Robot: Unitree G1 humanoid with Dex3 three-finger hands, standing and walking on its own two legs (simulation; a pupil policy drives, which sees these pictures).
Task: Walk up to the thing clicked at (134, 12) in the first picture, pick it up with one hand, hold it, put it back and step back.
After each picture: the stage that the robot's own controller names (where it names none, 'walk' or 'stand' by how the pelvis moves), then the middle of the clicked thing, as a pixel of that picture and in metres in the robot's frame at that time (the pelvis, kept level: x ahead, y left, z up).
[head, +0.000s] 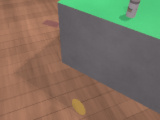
stand; (132, 7) +1.03 -0.34 -0.03
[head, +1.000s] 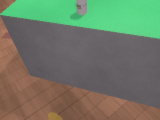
walk; (81, 3) +0.95 +0.03 +0.00
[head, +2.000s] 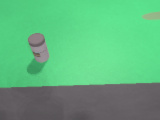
stand; (39, 48) +0.54 +0.19 -0.01
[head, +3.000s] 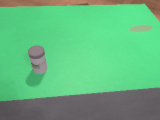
stand; (38, 60) +0.52 +0.19 -0.03
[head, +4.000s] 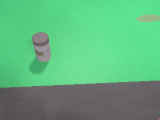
stand; (42, 47) +0.54 +0.17 -0.02
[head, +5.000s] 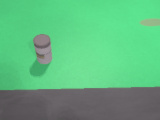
stand; (43, 49) +0.53 +0.17 -0.02
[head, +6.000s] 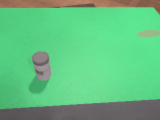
stand; (42, 66) +0.48 +0.17 -0.03
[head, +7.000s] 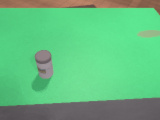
stand; (44, 64) +0.50 +0.16 -0.03
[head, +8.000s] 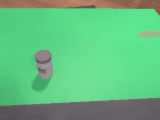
rise first; (44, 64) +0.50 +0.16 -0.03
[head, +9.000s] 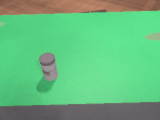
rise first; (49, 67) +0.50 +0.18 -0.03
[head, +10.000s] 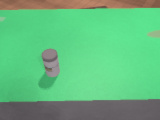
go down; (51, 63) +0.50 +0.17 -0.03
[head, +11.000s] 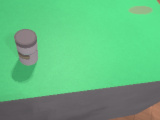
go down; (27, 48) +0.48 +0.16 +0.02
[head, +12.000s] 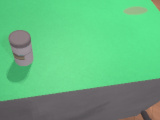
approach; (22, 49) +0.49 +0.17 +0.02
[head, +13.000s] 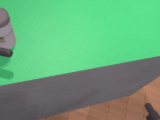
close in; (1, 29) +0.51 +0.19 +0.05
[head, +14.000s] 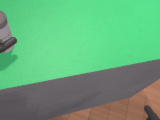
lift; out of the picture +0.50 +0.19 +0.06
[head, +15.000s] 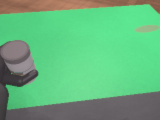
lift; (21, 63) +0.34 +0.17 +0.18
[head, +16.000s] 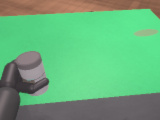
hold; (33, 74) +0.33 +0.15 +0.14
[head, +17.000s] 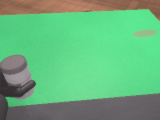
hold; (18, 77) +0.32 +0.19 +0.13
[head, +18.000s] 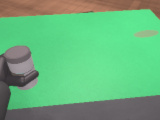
crouch; (22, 68) +0.34 +0.18 +0.15
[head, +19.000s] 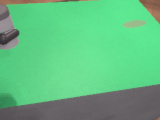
crouch; (2, 27) +0.47 +0.21 +0.18
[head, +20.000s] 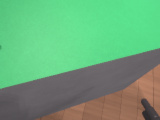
lower; out of the picture +0.53 +0.21 +0.06
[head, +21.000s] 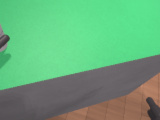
lower; out of the picture +0.51 +0.20 +0.06
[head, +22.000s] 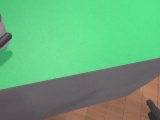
lower; out of the picture +0.51 +0.20 +0.06
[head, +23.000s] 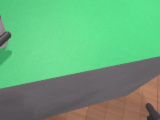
lower; out of the picture +0.51 +0.20 +0.06
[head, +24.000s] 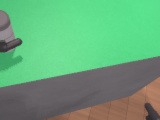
open; (1, 32) +0.50 +0.18 +0.06
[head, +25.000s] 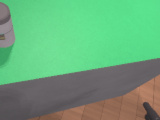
rise; (0, 26) +0.50 +0.18 +0.06
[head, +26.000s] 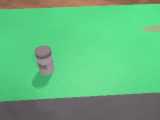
sink last; (45, 60) +0.50 +0.18 +0.01
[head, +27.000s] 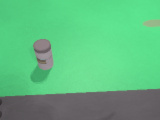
stand; (44, 54) +0.50 +0.18 +0.01
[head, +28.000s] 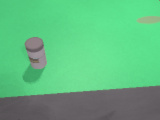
stand; (36, 53) +0.49 +0.18 +0.02
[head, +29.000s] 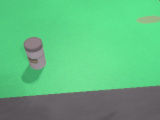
stand; (35, 53) +0.49 +0.19 +0.03
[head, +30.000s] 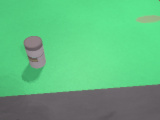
stand; (35, 52) +0.50 +0.19 +0.03
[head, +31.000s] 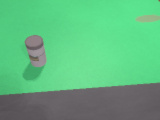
stand; (36, 51) +0.50 +0.18 +0.02
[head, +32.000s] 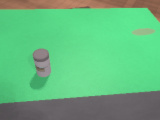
stand; (42, 63) +0.51 +0.17 -0.03
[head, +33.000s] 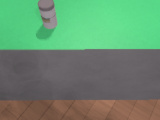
walk; (48, 14) +0.66 +0.16 -0.01
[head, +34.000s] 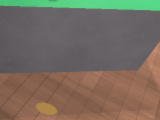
walk; out of the picture +1.00 +0.11 -0.01
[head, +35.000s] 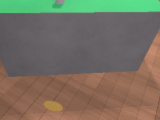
stand; out of the picture +1.14 +0.17 -0.02
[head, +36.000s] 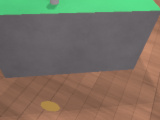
stand; out of the picture +1.14 +0.19 -0.03
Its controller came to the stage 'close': yes
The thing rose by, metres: 0.24
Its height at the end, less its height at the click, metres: +0.00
